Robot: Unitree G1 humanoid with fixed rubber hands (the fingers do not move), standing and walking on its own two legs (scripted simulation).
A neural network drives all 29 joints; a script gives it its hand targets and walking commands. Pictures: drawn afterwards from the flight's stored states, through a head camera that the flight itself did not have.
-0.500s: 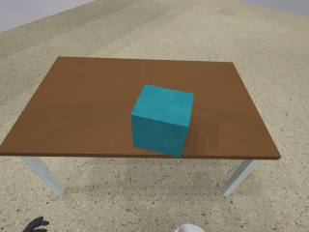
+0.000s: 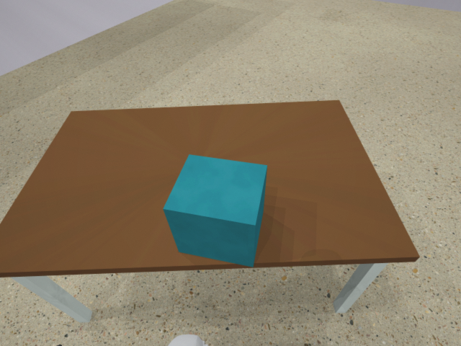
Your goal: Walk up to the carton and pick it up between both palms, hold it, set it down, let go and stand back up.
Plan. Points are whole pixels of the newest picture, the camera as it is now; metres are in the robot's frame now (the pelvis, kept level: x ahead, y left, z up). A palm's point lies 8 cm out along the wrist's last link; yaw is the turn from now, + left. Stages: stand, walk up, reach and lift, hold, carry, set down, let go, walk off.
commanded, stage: walk up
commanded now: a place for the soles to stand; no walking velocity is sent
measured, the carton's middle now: (221, 210) +0.45 +0.04 -0.10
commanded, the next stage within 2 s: reach and lift in 1.68 s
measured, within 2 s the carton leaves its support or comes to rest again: neither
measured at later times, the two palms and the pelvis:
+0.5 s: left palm out of the picture +0.10 +0.37 -0.10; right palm out of the picture +0.13 -0.27 -0.09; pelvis +0.03 +0.05 -0.01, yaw +0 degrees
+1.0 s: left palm out of the picture +0.15 +0.37 -0.09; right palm (395, 336) +0.16 -0.27 -0.09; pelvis +0.04 +0.04 -0.01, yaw +0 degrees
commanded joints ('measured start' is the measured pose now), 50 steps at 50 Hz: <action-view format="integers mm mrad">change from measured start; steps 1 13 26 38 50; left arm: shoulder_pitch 22 -35 -126 -121 -150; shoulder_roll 227 108 187 163 150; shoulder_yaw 90 22 42 31 24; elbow -12 -22 59 94 108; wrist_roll -5 -25 21 5 3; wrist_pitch -34 51 14 13 25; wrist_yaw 30 25 38 42 35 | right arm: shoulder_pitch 28 -87 -192 -202 -262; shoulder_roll -229 -325 -182 -200 -227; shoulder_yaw -78 -75 -42 -25 -26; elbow -21 -40 6 35 56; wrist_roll -6 -35 -1 -6 -16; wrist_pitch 15 -41 0 -19 -18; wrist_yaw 8 -29 -3 -10 -3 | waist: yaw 20 4 -18 -11 7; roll -75 214 -15 20 71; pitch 52 -2 -18 -146 -139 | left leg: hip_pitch -140 39 108 171 139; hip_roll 69 325 11 82 133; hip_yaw -14 -560 -27 -86 -176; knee -95 -902 -452 -526 -656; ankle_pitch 71 -420 -104 315 27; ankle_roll -29 154 11 47 64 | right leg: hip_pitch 42 -169 -135 45 21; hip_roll -258 7 -228 -138 -91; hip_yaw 347 106 357 164 138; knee -447 201 -316 -125 -143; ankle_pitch -239 -253 -418 84 -149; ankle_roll -24 39 -85 -22 9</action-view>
